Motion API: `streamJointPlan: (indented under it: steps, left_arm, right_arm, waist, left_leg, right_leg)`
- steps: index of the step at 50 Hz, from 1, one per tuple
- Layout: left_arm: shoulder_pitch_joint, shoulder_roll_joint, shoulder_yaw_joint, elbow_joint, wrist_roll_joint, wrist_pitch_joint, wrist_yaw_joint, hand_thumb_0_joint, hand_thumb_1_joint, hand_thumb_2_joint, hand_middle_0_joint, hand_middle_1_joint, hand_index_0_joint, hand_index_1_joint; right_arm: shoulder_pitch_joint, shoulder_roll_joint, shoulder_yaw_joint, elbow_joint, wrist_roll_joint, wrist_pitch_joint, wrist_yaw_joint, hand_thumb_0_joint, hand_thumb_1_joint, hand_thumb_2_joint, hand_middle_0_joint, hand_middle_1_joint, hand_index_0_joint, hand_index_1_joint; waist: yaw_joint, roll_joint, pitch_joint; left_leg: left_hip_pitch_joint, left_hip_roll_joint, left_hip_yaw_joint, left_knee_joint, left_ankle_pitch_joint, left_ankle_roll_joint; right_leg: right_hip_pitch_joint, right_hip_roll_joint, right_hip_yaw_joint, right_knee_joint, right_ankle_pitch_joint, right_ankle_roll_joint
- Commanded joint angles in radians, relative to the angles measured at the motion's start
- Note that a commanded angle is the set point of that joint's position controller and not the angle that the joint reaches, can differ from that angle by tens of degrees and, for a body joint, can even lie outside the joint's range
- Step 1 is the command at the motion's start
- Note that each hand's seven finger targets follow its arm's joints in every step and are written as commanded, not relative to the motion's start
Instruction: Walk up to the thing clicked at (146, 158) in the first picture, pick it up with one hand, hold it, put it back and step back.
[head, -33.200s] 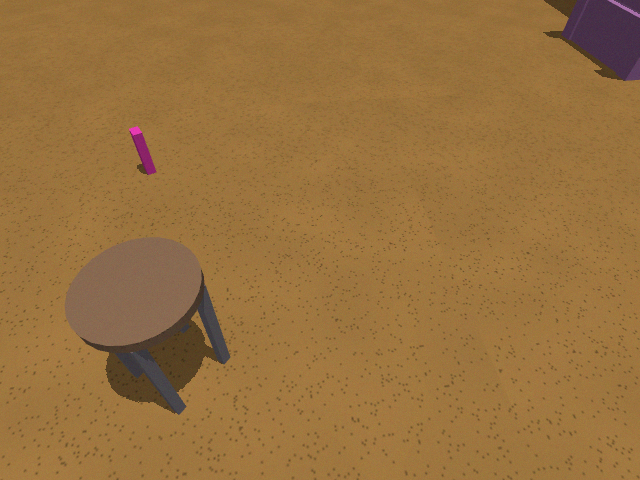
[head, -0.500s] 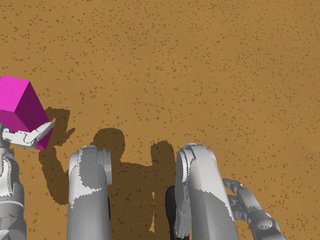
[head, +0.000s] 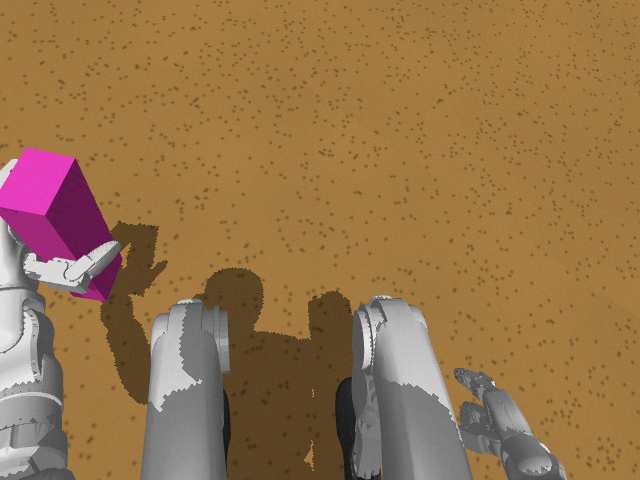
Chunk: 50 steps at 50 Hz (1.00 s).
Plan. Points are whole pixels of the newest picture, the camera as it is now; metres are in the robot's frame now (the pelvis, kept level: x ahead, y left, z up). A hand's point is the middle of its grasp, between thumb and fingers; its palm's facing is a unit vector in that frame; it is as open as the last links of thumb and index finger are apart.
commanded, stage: settle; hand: left
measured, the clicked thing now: (74, 239) +0.39 +0.27 -0.04
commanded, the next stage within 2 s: lift in 0.14 s
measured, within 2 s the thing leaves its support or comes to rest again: neither
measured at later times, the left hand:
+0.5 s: hand (62, 215) +0.39 +0.26 +0.01, palm faces +0.23 -0.97 -0.05, open 10.0 cm
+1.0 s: hand out of the picture +0.38 +0.25 +0.15, palm faces +0.25 -0.97 -0.06, open 10.0 cm
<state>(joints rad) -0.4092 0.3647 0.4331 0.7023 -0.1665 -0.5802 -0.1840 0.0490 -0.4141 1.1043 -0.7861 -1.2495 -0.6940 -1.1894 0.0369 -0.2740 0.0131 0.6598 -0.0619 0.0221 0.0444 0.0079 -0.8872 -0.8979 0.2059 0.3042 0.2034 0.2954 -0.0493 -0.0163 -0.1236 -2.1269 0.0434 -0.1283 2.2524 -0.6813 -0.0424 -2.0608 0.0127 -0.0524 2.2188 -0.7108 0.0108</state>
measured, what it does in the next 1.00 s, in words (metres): rises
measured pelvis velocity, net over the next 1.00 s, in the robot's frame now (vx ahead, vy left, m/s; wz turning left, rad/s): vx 0.02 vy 0.00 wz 0.04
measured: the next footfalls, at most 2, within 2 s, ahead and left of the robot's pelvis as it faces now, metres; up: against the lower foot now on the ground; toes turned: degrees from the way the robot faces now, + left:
none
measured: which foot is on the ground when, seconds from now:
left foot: down 0.00-1.00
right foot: down 0.00-1.00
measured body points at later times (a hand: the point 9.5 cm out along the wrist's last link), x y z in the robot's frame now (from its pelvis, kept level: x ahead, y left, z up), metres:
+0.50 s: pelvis +0.00 +0.00 +0.02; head +0.19 +0.04 +0.43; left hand +0.38 +0.31 +0.01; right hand +0.16 -0.26 -0.10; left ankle +0.09 +0.14 -0.35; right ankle +0.09 -0.12 -0.35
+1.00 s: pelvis +0.02 +0.00 +0.14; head +0.19 +0.03 +0.55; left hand +0.36 +0.30 +0.16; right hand +0.21 -0.23 +0.01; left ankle +0.09 +0.14 -0.35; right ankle +0.09 -0.12 -0.35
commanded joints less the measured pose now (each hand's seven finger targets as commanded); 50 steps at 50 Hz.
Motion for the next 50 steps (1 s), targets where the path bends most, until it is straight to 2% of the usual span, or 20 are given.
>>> streamJointPlan:
  steps: [1, 4, 6, 8, 11, 12, 16, 18, 21, 24, 26, 29, 31, 35, 38, 41, 46, 47, 48, 50]
  left_arm:
    - [-0.241, 0.229, 0.068, -0.209, -0.021, -0.088, 0.004, 0.000, 0.222, 1.426, -1.354, -1.526, -1.355, -1.546]
    - [-0.272, 0.232, 0.062, -0.242, -0.022, -0.092, 0.005, 0.000, 0.223, 1.439, -1.350, -1.524, -1.349, -1.547]
    - [-0.247, 0.194, 0.044, -0.177, -0.022, -0.087, 0.001, 0.000, 0.231, 1.444, -1.352, -1.528, -1.352, -1.550]
    - [-0.281, 0.230, 0.064, -0.197, -0.016, -0.092, 0.001, 0.000, 0.252, 1.432, -1.331, -1.505, -1.331, -1.526]
    - [-0.287, 0.227, 0.050, -0.185, -0.006, -0.095, 0.002, 0.000, 0.233, 1.427, -1.321, -1.499, -1.324, -1.519]
    - [-0.289, 0.238, 0.066, -0.196, -0.005, -0.098, 0.003, 0.000, 0.224, 1.347, -1.329, -1.499, -1.360, -1.486]
    - [-0.270, 0.236, 0.075, -0.237, -0.030, -0.100, -0.007, 0.000, 0.168, 1.341, -1.310, -1.506, -1.342, -1.497]
    - [-0.237, 0.198, 0.049, -0.220, -0.043, -0.087, -0.019, 0.000, 0.170, 1.326, -1.311, -1.500, -1.345, -1.487]
    - [-0.245, 0.239, 0.069, -0.277, -0.043, -0.078, -0.020, 0.000, 0.171, 1.318, -1.283, -1.477, -1.316, -1.466]
    - [-0.221, 0.202, 0.041, -0.313, -0.051, -0.053, -0.015, 0.000, 0.137, 1.310, -1.275, -1.473, -1.310, -1.461]
    - [-0.228, 0.212, 0.051, -0.347, -0.058, -0.042, -0.012, 0.000, 0.140, 1.315, -1.273, -1.469, -1.306, -1.458]
    - [-0.118, 0.150, 0.000, -0.340, -0.050, -0.008, -0.005, 0.000, 0.139, 1.314, -1.279, -1.483, -1.317, -1.467]
    - [-0.180, 0.206, 0.023, -0.444, -0.045, -0.001, 0.011, 0.000, 0.150, 1.320, -1.278, -1.476, -1.314, -1.463]
    - [-0.121, 0.143, -0.007, -0.482, -0.071, 0.036, 0.030, 0.000, 0.164, 1.330, -1.285, -1.485, -1.322, -1.471]
    - [-0.101, 0.134, -0.040, -0.537, -0.059, 0.062, 0.046, 0.000, 0.160, 1.333, -1.273, -1.479, -1.308, -1.466]
    - [-0.049, 0.141, -0.045, -0.613, -0.053, 0.094, 0.062, 0.000, 0.176, 1.305, -1.266, -1.463, -1.305, -1.446]
    - [0.004, 0.104, -0.073, -0.703, -0.053, 0.153, 0.123, 0.000, 0.205, 1.328, -1.272, -1.475, -1.307, -1.462]
    - [0.004, 0.082, -0.095, -0.711, -0.054, 0.162, 0.132, 0.000, 0.192, 1.334, -1.266, -1.480, -1.302, -1.465]
    - [-0.015, 0.108, -0.079, -0.785, -0.051, 0.164, 0.149, 0.000, 0.185, 1.333, -1.267, -1.475, -1.301, -1.463]
    - [0.054, 0.083, -0.096, -0.740, -0.044, 0.190, 0.165, 0.000, 0.143, 1.323, -1.259, -1.472, -1.294, -1.460]
  right_arm:
    - [0.087, -0.194, -0.073, -0.068, 0.004, -0.023, -0.012, 0.000, -0.883, -0.897, 0.200, 0.300, 0.200, 0.300]
    - [0.091, -0.188, -0.072, -0.067, 0.003, -0.027, -0.012, 0.000, -0.878, -0.896, 0.200, 0.300, 0.200, 0.300]
    - [0.096, -0.187, -0.071, -0.068, 0.004, -0.027, -0.011, 0.000, -0.880, -0.896, 0.200, 0.300, 0.200, 0.300]
    - [0.102, -0.192, -0.074, -0.062, 0.004, -0.028, -0.012, 0.000, -0.877, -0.896, 0.200, 0.300, 0.200, 0.300]
    - [0.102, -0.192, -0.071, -0.060, 0.004, -0.024, -0.012, 0.000, -0.877, -0.896, 0.200, 0.300, 0.200, 0.300]
    - [0.106, -0.189, -0.072, -0.062, 0.002, -0.024, -0.012, 0.000, -0.901, -0.894, 0.201, 0.300, 0.200, 0.300]
    - [0.114, -0.187, -0.075, -0.065, 0.006, -0.026, -0.014, 0.000, -0.899, -0.894, 0.201, 0.300, 0.201, 0.300]
    - [0.107, -0.189, -0.076, -0.075, 0.012, -0.033, -0.015, 0.000, -0.895, -0.892, 0.201, 0.300, 0.200, 0.300]
    - [0.118, -0.189, -0.083, -0.077, 0.018, -0.034, -0.023, 0.000, -0.895, -0.893, 0.201, 0.300, 0.201, 0.300]
    - [0.111, -0.182, -0.081, -0.089, 0.026, -0.036, -0.028, 0.000, -0.892, -0.892, 0.201, 0.300, 0.201, 0.300]
    - [0.120, -0.186, -0.084, -0.087, 0.034, -0.038, -0.033, 0.000, -0.889, -0.892, 0.201, 0.300, 0.201, 0.300]
    - [0.110, -0.181, -0.090, -0.115, 0.042, -0.039, -0.037, 0.000, -0.890, -0.891, 0.201, 0.300, 0.201, 0.300]
    - [0.120, -0.175, -0.089, -0.110, 0.047, -0.038, -0.043, 0.000, -0.887, -0.891, 0.201, 0.300, 0.200, 0.300]
    - [0.113, -0.165, -0.090, -0.127, 0.061, -0.046, -0.048, 0.000, -0.883, -0.890, 0.201, 0.300, 0.200, 0.300]
    - [0.108, -0.161, -0.090, -0.141, 0.068, -0.049, -0.055, 0.000, -0.880, -0.890, 0.201, 0.300, 0.200, 0.300]
    - [0.114, -0.166, -0.098, -0.153, 0.080, -0.049, -0.063, 0.000, -0.878, -0.888, 0.201, 0.300, 0.200, 0.300]
    - [0.129, -0.138, -0.091, -0.162, 0.088, -0.056, -0.077, 0.000, -0.877, -0.889, 0.201, 0.300, 0.200, 0.300]
    - [0.126, -0.131, -0.087, -0.162, 0.088, -0.058, -0.079, 0.000, -0.877, -0.889, 0.201, 0.300, 0.200, 0.300]
    - [0.139, -0.125, -0.088, -0.158, 0.088, -0.060, -0.080, 0.000, -0.878, -0.889, 0.201, 0.300, 0.200, 0.300]
    - [0.138, -0.122, -0.086, -0.162, 0.091, -0.063, -0.085, 0.000, -0.878, -0.889, 0.201, 0.300, 0.200, 0.300]
  waist:
    - [0.008, 0.129, -0.623]
    - [0.013, 0.129, -0.628]
    - [-0.004, 0.117, -0.621]
    - [0.009, 0.136, -0.633]
    - [0.007, 0.148, -0.621]
    - [0.012, 0.151, -0.636]
    - [0.017, 0.138, -0.673]
    - [0.007, 0.126, -0.665]
    - [0.019, 0.121, -0.692]
    - [0.015, 0.109, -0.671]
    - [0.024, 0.146, -0.685]
    - [0.015, 0.132, -0.650]
    - [0.031, 0.147, -0.672]
    - [0.022, 0.115, -0.632]
    - [0.020, 0.134, -0.620]
    - [0.040, 0.169, -0.655]
    - [0.030, 0.125, -0.663]
    - [0.014, 0.107, -0.636]
    - [0.023, 0.112, -0.656]
    - [0.020, 0.086, -0.636]
  left_leg:
    - [0.443, -0.018, 0.077, -0.275, 0.092, 0.063]
    - [0.446, -0.018, 0.084, -0.281, 0.100, 0.063]
    - [0.446, -0.020, 0.080, -0.283, 0.103, 0.064]
    - [0.463, -0.019, 0.082, -0.288, 0.106, 0.062]
    - [0.473, -0.020, 0.078, -0.303, 0.100, 0.060]
    - [0.482, -0.021, 0.081, -0.303, 0.104, 0.059]
    - [0.490, -0.021, 0.091, -0.307, 0.128, 0.062]
    - [0.491, -0.023, 0.089, -0.319, 0.119, 0.065]
    - [0.507, -0.019, 0.092, -0.330, 0.125, 0.067]
    - [0.517, -0.019, 0.088, -0.363, 0.105, 0.067]
    - [0.573, -0.019, 0.082, -0.391, 0.114, 0.061]
    - [0.589, -0.019, 0.072, -0.430, 0.105, 0.061]
    - [0.615, -0.018, 0.076, -0.454, 0.099, 0.062]
    - [0.639, -0.017, 0.068, -0.503, 0.081, 0.061]
    - [0.685, -0.015, 0.060, -0.557, 0.055, 0.060]
    - [0.804, -0.014, 0.046, -0.619, 0.099, 0.052]
    - [0.891, -0.017, 0.058, -0.673, 0.192, 0.058]
    - [0.883, -0.017, 0.062, -0.682, 0.201, 0.061]
    - [0.901, -0.019, 0.068, -0.696, 0.218, 0.062]
    - [0.943, -0.019, 0.068, -0.732, 0.242, 0.067]
  right_leg:
    - [0.320, 0.020, -0.033, -0.278, 0.148, -0.046]
    - [0.331, 0.020, -0.021, -0.288, 0.142, -0.046]
    - [0.334, 0.020, -0.029, -0.290, 0.152, -0.046]
    - [0.326, 0.020, -0.029, -0.284, 0.156, -0.048]
    - [0.312, 0.019, -0.032, -0.284, 0.148, -0.052]
    - [0.322, 0.019, -0.030, -0.285, 0.149, -0.052]
    - [0.380, 0.017, -0.012, -0.314, 0.164, -0.044]
    - [0.382, 0.016, -0.013, -0.329, 0.159, -0.044]
    - [0.416, 0.016, 0.003, -0.357, 0.160, -0.042]
    - [0.428, 0.016, 0.004, -0.390, 0.139, -0.042]
    - [0.414, 0.017, -0.007, -0.385, 0.152, -0.050]
    - [0.413, 0.016, -0.017, -0.416, 0.149, -0.050]
    - [0.451, 0.013, -0.002, -0.447, 0.144, -0.049]
    - [0.481, 0.013, 0.003, -0.505, 0.123, -0.045]
    - [0.508, 0.008, 0.003, -0.542, 0.107, -0.046]
    - [0.539, 0.006, -0.004, -0.566, 0.155, -0.050]
    - [0.682, 0.004, 0.009, -0.674, 0.239, -0.037]
    - [0.713, 0.004, 0.015, -0.700, 0.252, -0.033]
    - [0.764, 0.003, 0.024, -0.725, 0.269, -0.030]
    - [0.815, 0.004, 0.026, -0.767, 0.298, -0.026]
